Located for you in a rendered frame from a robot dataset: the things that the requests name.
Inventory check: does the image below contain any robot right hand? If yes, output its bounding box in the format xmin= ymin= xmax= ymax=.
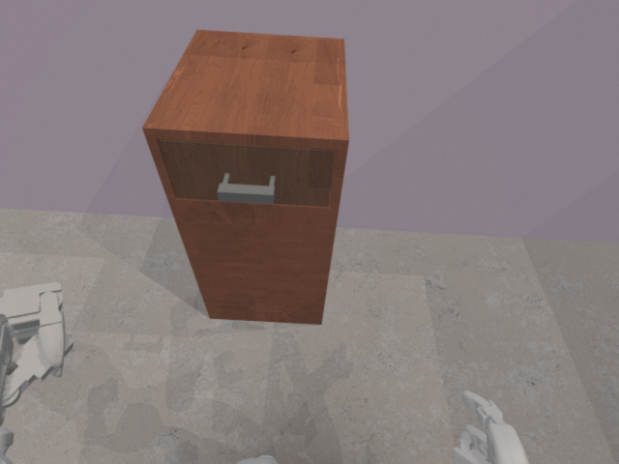
xmin=454 ymin=391 xmax=529 ymax=464

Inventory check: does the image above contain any drawer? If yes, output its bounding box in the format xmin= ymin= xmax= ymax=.
xmin=160 ymin=139 xmax=335 ymax=207

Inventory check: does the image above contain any cabinet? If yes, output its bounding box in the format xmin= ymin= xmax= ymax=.
xmin=142 ymin=30 xmax=349 ymax=325

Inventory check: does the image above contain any robot left hand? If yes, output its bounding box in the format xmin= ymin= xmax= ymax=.
xmin=0 ymin=282 xmax=74 ymax=426

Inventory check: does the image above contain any handle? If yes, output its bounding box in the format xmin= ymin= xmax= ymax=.
xmin=217 ymin=173 xmax=276 ymax=204

